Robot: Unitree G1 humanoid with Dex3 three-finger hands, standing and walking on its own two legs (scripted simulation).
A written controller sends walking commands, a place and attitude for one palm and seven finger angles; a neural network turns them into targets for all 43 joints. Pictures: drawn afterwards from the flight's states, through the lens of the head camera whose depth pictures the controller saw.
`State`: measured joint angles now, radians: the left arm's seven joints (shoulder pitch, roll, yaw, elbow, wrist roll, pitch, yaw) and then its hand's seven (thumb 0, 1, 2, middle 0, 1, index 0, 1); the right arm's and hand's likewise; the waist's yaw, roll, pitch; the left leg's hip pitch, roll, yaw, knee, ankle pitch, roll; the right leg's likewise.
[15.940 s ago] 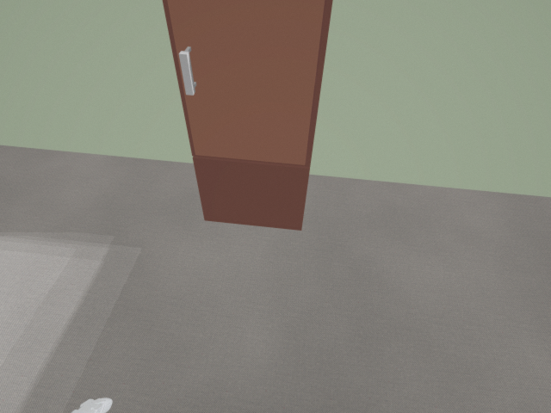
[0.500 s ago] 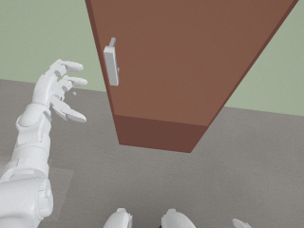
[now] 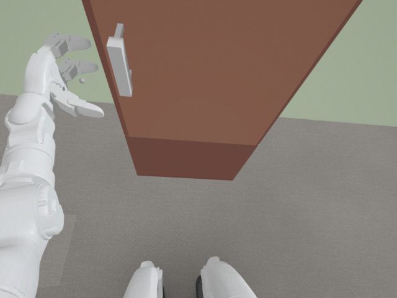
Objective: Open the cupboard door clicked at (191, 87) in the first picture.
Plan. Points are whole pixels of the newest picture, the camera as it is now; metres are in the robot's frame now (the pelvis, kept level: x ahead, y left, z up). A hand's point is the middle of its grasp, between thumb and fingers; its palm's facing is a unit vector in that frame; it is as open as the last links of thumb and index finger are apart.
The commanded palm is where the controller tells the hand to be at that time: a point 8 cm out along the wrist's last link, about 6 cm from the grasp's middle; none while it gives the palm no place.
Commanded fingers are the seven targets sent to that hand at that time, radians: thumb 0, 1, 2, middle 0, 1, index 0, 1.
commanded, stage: move the hooked fingers beside the handle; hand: left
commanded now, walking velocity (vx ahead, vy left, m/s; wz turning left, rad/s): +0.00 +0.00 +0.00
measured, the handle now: (123, 62) +0.56 +0.11 +0.08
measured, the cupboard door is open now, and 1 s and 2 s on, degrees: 0 0 0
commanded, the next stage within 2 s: slide the fingers in behind the handle in 0.80 s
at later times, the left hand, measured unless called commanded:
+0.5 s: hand (86, 79) +0.51 +0.17 +0.09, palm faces -0.11 -0.99 -0.01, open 14.0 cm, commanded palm +0.50 +0.22 +0.08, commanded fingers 0.00 -0.50 0.30 -0.30 -1.20 -0.30 -1.20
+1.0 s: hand (89, 79) +0.52 +0.17 +0.08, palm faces -0.11 -0.99 -0.01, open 14.0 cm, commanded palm +0.51 +0.21 +0.08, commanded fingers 0.00 -0.50 0.30 -0.30 -1.20 -0.30 -1.20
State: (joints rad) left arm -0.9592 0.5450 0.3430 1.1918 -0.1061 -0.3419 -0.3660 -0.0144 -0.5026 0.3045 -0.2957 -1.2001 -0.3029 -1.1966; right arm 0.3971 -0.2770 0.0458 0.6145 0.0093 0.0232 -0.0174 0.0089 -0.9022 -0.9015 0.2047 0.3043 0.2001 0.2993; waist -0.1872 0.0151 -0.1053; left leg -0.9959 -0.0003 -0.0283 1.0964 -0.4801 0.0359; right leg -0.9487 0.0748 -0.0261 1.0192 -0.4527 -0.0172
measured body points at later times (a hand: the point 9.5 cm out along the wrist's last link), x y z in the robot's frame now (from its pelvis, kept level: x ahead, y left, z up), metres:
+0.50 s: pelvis +0.01 +0.01 +0.00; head +0.13 +0.03 +0.44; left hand +0.51 +0.23 +0.09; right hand +0.01 -0.25 -0.10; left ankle +0.01 +0.09 -0.66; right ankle +0.01 -0.11 -0.66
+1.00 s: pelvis +0.00 +0.00 +0.00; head +0.14 +0.03 +0.43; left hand +0.52 +0.22 +0.08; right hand +0.00 -0.26 -0.11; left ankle +0.01 +0.09 -0.66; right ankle +0.01 -0.11 -0.66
